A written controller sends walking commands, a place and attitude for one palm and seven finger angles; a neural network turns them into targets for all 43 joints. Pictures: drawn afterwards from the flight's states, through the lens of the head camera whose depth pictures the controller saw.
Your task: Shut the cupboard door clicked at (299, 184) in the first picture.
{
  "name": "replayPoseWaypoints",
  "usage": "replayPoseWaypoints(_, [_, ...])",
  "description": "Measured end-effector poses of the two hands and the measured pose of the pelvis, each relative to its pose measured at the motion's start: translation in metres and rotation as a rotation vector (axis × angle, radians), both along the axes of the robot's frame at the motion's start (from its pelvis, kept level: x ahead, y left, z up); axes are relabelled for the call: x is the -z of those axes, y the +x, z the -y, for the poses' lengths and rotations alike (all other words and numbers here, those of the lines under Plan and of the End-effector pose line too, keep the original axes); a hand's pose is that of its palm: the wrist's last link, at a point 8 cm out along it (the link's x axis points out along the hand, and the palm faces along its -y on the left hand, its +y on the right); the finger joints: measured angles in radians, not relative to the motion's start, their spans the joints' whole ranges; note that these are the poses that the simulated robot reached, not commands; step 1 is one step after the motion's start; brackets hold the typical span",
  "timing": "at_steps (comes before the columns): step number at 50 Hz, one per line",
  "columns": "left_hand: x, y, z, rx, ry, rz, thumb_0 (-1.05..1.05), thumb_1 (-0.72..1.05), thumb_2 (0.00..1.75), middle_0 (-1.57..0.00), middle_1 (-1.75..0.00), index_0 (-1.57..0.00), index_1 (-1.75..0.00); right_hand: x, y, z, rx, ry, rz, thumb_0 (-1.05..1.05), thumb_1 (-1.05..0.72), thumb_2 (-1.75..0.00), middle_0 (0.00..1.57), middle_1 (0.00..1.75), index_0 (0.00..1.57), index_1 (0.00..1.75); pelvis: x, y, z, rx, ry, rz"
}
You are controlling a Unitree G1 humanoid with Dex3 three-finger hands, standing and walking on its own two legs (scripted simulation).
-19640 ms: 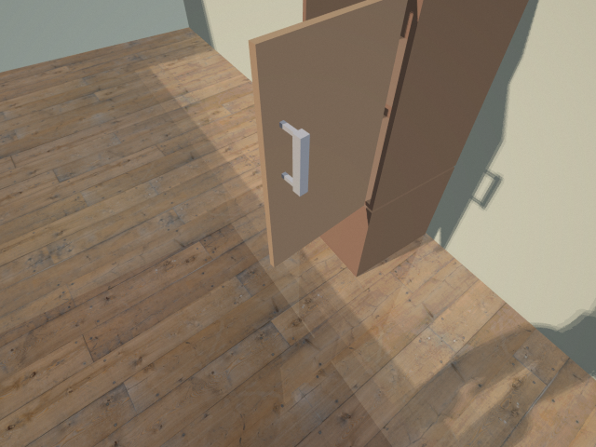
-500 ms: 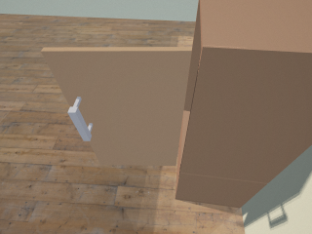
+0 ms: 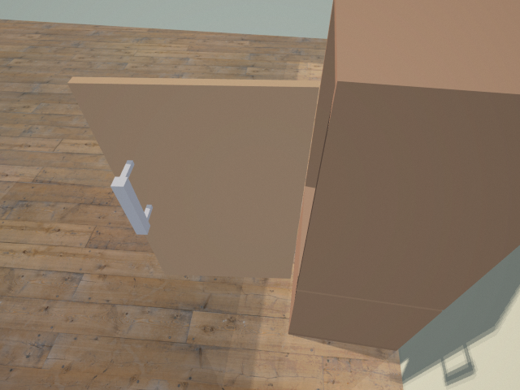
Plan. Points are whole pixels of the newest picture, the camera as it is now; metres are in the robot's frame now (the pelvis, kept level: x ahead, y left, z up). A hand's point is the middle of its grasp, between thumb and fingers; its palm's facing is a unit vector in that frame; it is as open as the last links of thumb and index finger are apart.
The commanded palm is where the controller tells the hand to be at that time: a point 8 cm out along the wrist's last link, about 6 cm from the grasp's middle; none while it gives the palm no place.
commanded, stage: raise the hand and make a fist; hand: left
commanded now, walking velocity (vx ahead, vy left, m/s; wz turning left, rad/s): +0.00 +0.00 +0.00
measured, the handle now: (136, 198) +0.42 +0.27 +0.02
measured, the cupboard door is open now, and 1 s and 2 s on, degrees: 96 96 96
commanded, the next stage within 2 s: bring the fist close to the handle in 1.92 s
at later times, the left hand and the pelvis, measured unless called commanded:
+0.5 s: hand out of the picture +0.09 +0.20 -0.08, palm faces +0.09 -0.99 -0.04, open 5.8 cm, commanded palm +0.10 +0.24 -0.04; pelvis -0.07 +0.03 -0.10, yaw +2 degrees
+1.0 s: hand (98, 366) +0.15 +0.23 +0.01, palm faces +0.12 -0.99 -0.06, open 3.6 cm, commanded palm +0.11 +0.28 -0.01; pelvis -0.06 +0.06 -0.09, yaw +2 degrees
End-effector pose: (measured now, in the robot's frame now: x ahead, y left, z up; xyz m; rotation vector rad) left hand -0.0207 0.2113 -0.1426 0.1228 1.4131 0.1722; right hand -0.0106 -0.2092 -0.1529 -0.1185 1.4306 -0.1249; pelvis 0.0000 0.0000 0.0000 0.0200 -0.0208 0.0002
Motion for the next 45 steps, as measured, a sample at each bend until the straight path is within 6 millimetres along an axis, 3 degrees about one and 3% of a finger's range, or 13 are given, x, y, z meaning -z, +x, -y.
replayPoseWaypoints(3, [-0.014, 0.021, -0.015, -0.057, 0.036, 0.141, 0.02, 0.94, 0.89, -0.20, -0.30, -0.20, -0.30, -0.004, 0.009, 0.009, -0.004, -0.057, 0.104, 0.01, -0.93, -0.90, 0.20, 0.30, 0.20, 0.30, 0.003, -0.004, -0.002, 0.027, -0.006, 0.000])
replayPoseWaypoints(7, [-0.082, 0.102, -0.040, -0.046, 0.139, 0.664, 0.04, 0.96, 0.89, -0.22, -0.32, -0.22, -0.32, -0.011, 0.046, 0.025, -0.001, -0.104, 0.395, 0.02, -0.93, -0.90, 0.20, 0.30, 0.20, 0.30, 0.010, -0.009, -0.010, -0.019, -0.010, -0.016])
replayPoseWaypoints(10, [-0.129, 0.159, -0.036, 0.010, 0.120, 1.022, 0.03, 0.95, 0.89, -0.24, -0.35, -0.24, -0.35, -0.021, 0.083, 0.033, -0.029, -0.127, 0.597, 0.02, -0.92, -0.90, 0.20, 0.30, 0.20, 0.30, 0.018, -0.020, -0.017, -0.042, -0.007, -0.059])
replayPoseWaypoints(13, [-0.146, 0.187, -0.019, 0.058, -0.007, 1.313, 0.02, 0.94, 0.90, -0.27, -0.39, -0.27, -0.39, -0.035, 0.117, 0.035, -0.073, -0.144, 0.759, 0.01, -0.92, -0.90, 0.20, 0.30, 0.20, 0.30, 0.033, -0.033, -0.020, -0.032, 0.004, -0.132])
replayPoseWaypoints(16, [-0.133, 0.177, 0.000, 0.101, -0.171, 1.478, 0.01, 0.93, 0.90, -0.32, -0.44, -0.32, -0.44, -0.047, 0.143, 0.030, -0.140, -0.153, 0.859, 0.01, -0.92, -0.90, 0.20, 0.30, 0.20, 0.30, 0.052, -0.043, -0.020, -0.018, 0.013, -0.182])
replayPoseWaypoints(19, [-0.099, 0.145, 0.004, 0.132, -0.223, 1.433, 0.01, 0.92, 0.89, -0.37, -0.50, -0.37, -0.49, -0.052, 0.165, 0.019, -0.205, -0.159, 0.919, 0.01, -0.91, -0.90, 0.20, 0.30, 0.20, 0.30, 0.071, -0.052, -0.023, -0.020, 0.005, -0.201])
replayPoseWaypoints(23, [-0.064, 0.099, -0.018, 0.120, -0.124, 1.254, 0.01, 0.91, 0.89, -0.45, -0.58, -0.45, -0.57, -0.043, 0.185, -0.008, -0.268, -0.120, 0.969, 0.01, -0.91, -0.90, 0.19, 0.30, 0.20, 0.30, 0.090, -0.062, -0.030, -0.037, -0.024, -0.211])
replayPoseWaypoints(26, [-0.078, 0.087, -0.044, 0.094, -0.002, 1.308, 0.02, 0.90, 0.89, -0.51, -0.64, -0.50, -0.63, -0.028, 0.188, -0.034, -0.300, -0.069, 0.983, 0.01, -0.91, -0.90, 0.19, 0.30, 0.20, 0.30, 0.101, -0.069, -0.034, -0.047, -0.048, -0.222])
replayPoseWaypoints(31, [-0.134, 0.112, -0.048, 0.130, 0.004, 1.624, 0.02, 0.91, 0.90, -0.59, -0.73, -0.59, -0.73, 0.003, 0.168, -0.073, -0.311, 0.025, 0.939, 0.01, -0.91, -0.90, 0.20, 0.30, 0.20, 0.30, 0.110, -0.080, -0.043, -0.060, -0.083, -0.227])
replayPoseWaypoints(35, [-0.130, 0.143, -0.023, 0.259, -0.158, 1.527, 0.01, 0.91, 0.90, -0.66, -0.81, -0.66, -0.81, 0.017, 0.132, -0.084, -0.235, 0.060, 0.830, 0.01, -0.90, -0.90, 0.20, 0.30, 0.21, 0.30, 0.104, -0.084, -0.049, -0.050, -0.081, -0.226])
replayPoseWaypoints(38, [-0.106, 0.148, -0.018, 0.272, -0.222, 1.285, 0.01, 0.91, 0.90, -0.72, -0.87, -0.72, -0.87, 0.015, 0.105, -0.078, -0.158, 0.041, 0.739, 0.01, -0.90, -0.90, 0.20, 0.30, 0.21, 0.30, 0.092, -0.080, -0.053, -0.035, -0.064, -0.215])
replayPoseWaypoints(40, [-0.099, 0.143, -0.028, 0.211, -0.192, 1.190, 0.01, 0.90, 0.90, -0.75, -0.91, -0.75, -0.91, 0.010, 0.091, -0.069, -0.120, 0.005, 0.700, 0.01, -0.90, -0.90, 0.20, 0.30, 0.21, 0.30, 0.084, -0.075, -0.055, -0.023, -0.057, -0.208])
replayPoseWaypoints(45, [-0.127, 0.131, -0.073, 0.073, 0.024, 1.324, 0.02, 0.90, 0.90, -0.85, -1.01, -0.84, -1.01, 0.001, 0.077, -0.042, -0.128, -0.090, 0.670, 0.01, -0.90, -0.90, 0.20, 0.30, 0.21, 0.30, 0.079, -0.066, -0.056, -0.021, -0.061, -0.210])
